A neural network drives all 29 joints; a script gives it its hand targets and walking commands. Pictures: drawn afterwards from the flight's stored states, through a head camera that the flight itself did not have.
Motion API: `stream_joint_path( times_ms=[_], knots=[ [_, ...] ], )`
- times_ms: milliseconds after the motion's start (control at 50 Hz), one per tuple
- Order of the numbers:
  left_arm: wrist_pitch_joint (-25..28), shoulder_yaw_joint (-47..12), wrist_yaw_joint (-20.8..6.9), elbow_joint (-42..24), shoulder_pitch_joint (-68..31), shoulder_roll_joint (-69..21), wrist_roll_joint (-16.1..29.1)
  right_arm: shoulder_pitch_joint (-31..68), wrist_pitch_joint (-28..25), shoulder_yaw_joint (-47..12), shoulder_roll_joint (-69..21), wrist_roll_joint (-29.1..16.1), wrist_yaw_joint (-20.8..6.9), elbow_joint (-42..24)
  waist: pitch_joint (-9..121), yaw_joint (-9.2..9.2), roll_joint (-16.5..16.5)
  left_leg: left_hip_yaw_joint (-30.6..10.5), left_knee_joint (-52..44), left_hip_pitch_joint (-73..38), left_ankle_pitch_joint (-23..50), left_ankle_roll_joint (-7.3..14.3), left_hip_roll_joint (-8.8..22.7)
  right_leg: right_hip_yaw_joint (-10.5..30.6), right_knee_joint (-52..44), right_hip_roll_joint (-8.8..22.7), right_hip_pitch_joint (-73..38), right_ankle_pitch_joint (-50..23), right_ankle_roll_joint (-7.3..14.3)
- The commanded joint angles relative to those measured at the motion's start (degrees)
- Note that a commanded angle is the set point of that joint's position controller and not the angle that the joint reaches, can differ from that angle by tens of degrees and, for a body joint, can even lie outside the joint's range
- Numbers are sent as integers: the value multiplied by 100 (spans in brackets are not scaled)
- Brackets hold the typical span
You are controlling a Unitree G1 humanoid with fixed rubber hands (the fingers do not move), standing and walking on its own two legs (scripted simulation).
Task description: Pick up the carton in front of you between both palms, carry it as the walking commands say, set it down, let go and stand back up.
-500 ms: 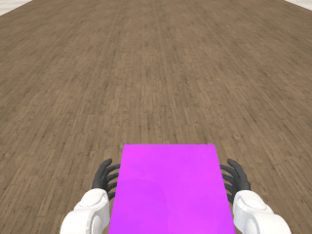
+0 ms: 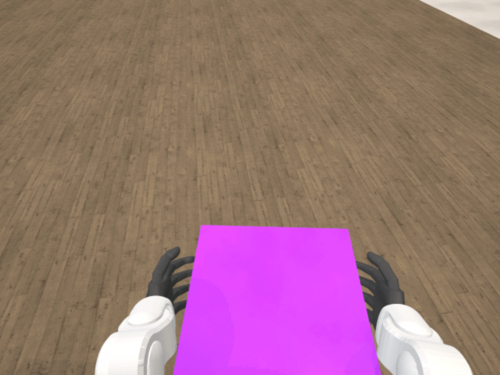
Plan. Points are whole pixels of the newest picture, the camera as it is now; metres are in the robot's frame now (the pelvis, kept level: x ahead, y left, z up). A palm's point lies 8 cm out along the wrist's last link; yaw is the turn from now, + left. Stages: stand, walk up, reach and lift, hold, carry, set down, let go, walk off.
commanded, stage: carry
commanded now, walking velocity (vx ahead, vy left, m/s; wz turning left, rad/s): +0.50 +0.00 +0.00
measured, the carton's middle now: (270, 330) +0.23 -0.01 +0.01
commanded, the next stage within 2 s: none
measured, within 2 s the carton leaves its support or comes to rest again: neither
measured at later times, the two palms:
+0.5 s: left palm (208, 173) +0.50 +0.11 +0.07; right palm (353, 173) +0.52 -0.19 +0.06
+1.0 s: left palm (203, 142) +0.60 +0.13 +0.07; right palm (336, 143) +0.61 -0.17 +0.07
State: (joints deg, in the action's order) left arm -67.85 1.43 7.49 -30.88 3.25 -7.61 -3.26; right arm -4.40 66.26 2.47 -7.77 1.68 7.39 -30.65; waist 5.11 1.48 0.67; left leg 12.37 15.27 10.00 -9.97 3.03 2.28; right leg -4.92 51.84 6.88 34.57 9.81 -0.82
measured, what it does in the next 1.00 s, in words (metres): walks ahead: right foot, then left foot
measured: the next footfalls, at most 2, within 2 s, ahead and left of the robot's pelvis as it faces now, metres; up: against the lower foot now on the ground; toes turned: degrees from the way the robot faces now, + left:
right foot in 0.24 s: +0.37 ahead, -0.13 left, +0.00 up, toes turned +4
left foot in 0.58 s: +0.39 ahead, +0.10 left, +0.00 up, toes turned -8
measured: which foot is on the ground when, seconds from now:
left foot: down 0.00-0.26, up 0.28-0.56, down 0.58-1.00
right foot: up 0.00-0.22, down 0.24-1.00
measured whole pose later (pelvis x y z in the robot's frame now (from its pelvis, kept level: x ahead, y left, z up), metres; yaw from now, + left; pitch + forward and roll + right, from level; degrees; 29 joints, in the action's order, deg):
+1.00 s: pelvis +0.38 -0.02 -0.02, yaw +1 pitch +3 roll +0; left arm -70.2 2.8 7.0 -29.6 0.7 -7.4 -3.1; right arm -0.6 69.5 2.7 -7.4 2.6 7.4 -29.1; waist 7.2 0.2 0.4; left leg 10.0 30.8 15.9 -17.9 -0.2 4.0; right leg -10.6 30.5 3.5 13.4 20.3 0.5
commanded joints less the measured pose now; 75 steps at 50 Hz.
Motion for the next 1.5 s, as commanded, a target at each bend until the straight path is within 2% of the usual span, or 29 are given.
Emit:
stream_joint_path(
  times_ms=[0,80,100,160,180,200,220,240,260,280,300,320,340,360,400,440,480,520,540,560,580,620,680,740,900,1100,1220,1320,1480],
  knots=[
    [227,-3783,-642,-763,-2287,-4765,1477,2373,-81,-3818,-4578,-1689,-858,-805,882,-51,-800,-978,-863,-1316,735,430,1317,-188,-872,18,489,-497,-79],
    [73,-3680,-548,-829,-2151,-4269,1495,2140,45,-3634,-4071,-1553,-709,-778,495,-22,-841,-594,-733,-1457,1425,387,1236,-484,-1770,-149,304,-871,17],
    [26,-3638,-531,-822,-2130,-4140,1505,2108,85,-3585,-3962,-1506,-665,-752,345,-33,-876,-470,-631,-1451,1819,346,1204,-556,-1983,-197,218,-911,69],
    [-94,-3500,-499,-774,-2109,-3859,1548,2058,194,-3478,-3756,-1380,-550,-710,354,-71,-998,-119,138,-1489,3456,48,1101,-842,-2503,-467,-654,-1308,173],
    [-116,-3465,-495,-716,-2021,-3816,1554,2087,226,-3457,-3727,-1365,-522,-724,592,-156,-960,137,824,-1311,3785,-124,945,-1058,-2789,-687,-1501,-1477,148],
    [-128,-3434,-497,-696,-1990,-3781,1555,2080,255,-3441,-3708,-1358,-502,-728,841,-217,-715,289,1660,-957,3666,-340,711,-1140,-3146,-776,-2478,-1766,112],
    [-143,-3375,-507,-706,-2015,-3742,1542,2158,273,-3446,-3665,-1344,-484,-737,1215,-264,-256,170,2656,-188,2030,-529,537,-354,-2983,-11,-3559,-2984,97],
    [-148,-3303,-520,-627,-2073,-3708,1535,2196,314,-3599,-3757,-1437,-470,-798,2044,-282,1031,-157,4375,1304,-487,-712,16,1590,-2492,1600,-5361,-4674,1015],
    [-119,-3301,-547,-539,-1837,-3839,1629,1998,323,-3614,-3816,-1449,-505,-782,2284,-287,1418,-649,5287,1896,-2231,-709,-315,2353,-3016,1864,-5318,-4864,1480],
    [-62,-3361,-615,-635,-1843,-4096,1677,2085,277,-3731,-4122,-1505,-560,-775,2176,-233,1176,-1074,5443,1904,-2217,-561,-54,1875,-3183,1754,-4858,-4580,1395],
    [5,-3440,-693,-671,-1981,-4425,1723,2290,216,-3816,-4448,-1529,-631,-814,2139,-226,816,-1225,5130,1830,-2029,-437,154,1444,-3235,1576,-4477,-4323,1191],
    [78,-3495,-767,-657,-2122,-4730,1749,2458,158,-3894,-4756,-1551,-692,-789,1920,-208,489,-1247,4410,1569,-1787,-394,367,989,-3381,1344,-3907,-4068,948],
    [149,-3538,-830,-650,-2239,-4936,1757,2559,96,-3979,-5019,-1558,-733,-780,1798,-182,488,-1186,3548,1233,-1610,-399,409,602,-3473,1111,-3565,-3739,680],
    [208,-3563,-884,-681,-2349,-5045,1765,2502,31,-4025,-5180,-1544,-754,-714,1822,-171,582,-952,3082,953,-1571,-420,232,404,-3577,996,-3419,-3370,649],
    [287,-3627,-951,-704,-2169,-5070,1741,2282,-83,-4056,-5226,-1453,-761,-688,1913,-176,712,-786,2400,713,-1603,-428,123,239,-3623,962,-3395,-2763,773],
    [336,-3652,-981,-733,-2050,-4974,1717,2239,-149,-4070,-5167,-1376,-745,-743,1915,-200,792,-647,1928,661,-1124,-429,115,147,-3546,960,-3394,-2619,818],
    [338,-3674,-972,-821,-2025,-4815,1715,2226,-145,-4044,-5013,-1341,-728,-841,1851,-202,785,-529,1570,486,-593,-439,192,-5,-3428,881,-3180,-2318,775],
    [290,-3675,-926,-912,-2115,-4613,1713,2270,-83,-3979,-4802,-1347,-708,-929,1611,-146,579,-418,796,8,517,-458,297,-217,-3217,657,-2644,-1488,600],
    [244,-3651,-886,-890,-2130,-4489,1677,2276,-21,-3915,-4637,-1351,-689,-928,1487,-152,500,-460,648,-200,753,-471,435,-200,-3145,557,-2384,-917,469],
    [185,-3599,-832,-799,-2115,-4341,1614,2274,59,-3836,-4423,-1348,-668,-908,1397,-155,337,-649,659,-387,832,-468,710,-175,-3041,503,-2073,-332,364],
    [106,-3541,-771,-752,-2106,-4155,1551,2336,126,-3760,-4187,-1360,-639,-848,1185,-193,-11,-942,769,-170,1144,-416,973,-194,-3028,283,-1928,-60,231],
    [-71,-3455,-672,-700,-2252,-3879,1513,2304,232,-3587,-4002,-1338,-590,-541,834,-171,-500,-951,784,388,1174,-367,961,-95,-2967,273,-2266,-538,151],
    [-214,-3336,-556,-417,-2157,-3694,1428,2102,353,-3356,-3795,-1291,-538,-203,1016,-149,-421,-882,1043,188,2365,-369,912,-67,-2512,315,-2493,-1791,112],
    [-237,-3320,-526,-358,-2249,-3816,1455,2236,368,-3344,-3919,-1343,-528,-187,1278,-148,-320,-823,1241,3,2814,-356,884,-99,-2367,286,-2603,-2100,75],
    [-121,-3462,-646,-534,-2550,-4404,1623,2655,259,-3577,-4481,-1512,-618,-496,1520,-146,-97,-745,1457,-82,2654,-300,815,-97,-2230,277,-2715,-2251,85],
    [-96,-3495,-703,-492,-2382,-4325,1553,2454,242,-3585,-4392,-1398,-659,-432,1379,-144,-82,-737,1407,-41,2178,-277,797,-51,-2318,289,-2631,-1947,103],
    [33,-3462,-891,-66,-2484,-4168,1369,2572,120,-3542,-4241,-1221,-850,-18,1095,-140,-79,-765,1189,71,1611,-266,790,-7,-2543,294,-2509,-1400,122],
    [373,-3307,-1064,471,-2823,-4059,1213,2900,-203,-3390,-4104,-1071,-1033,528,946,-144,-79,-800,992,158,1007,-241,774,37,-2748,295,-2387,-811,171],
    [1047,-2998,-1256,1304,-2997,-4053,905,3037,-878,-3126,-4100,-741,-1207,1304,1127,-137,-58,-802,957,130,808,-231,771,59,-2795,306,-2379,-634,207]
  ],
)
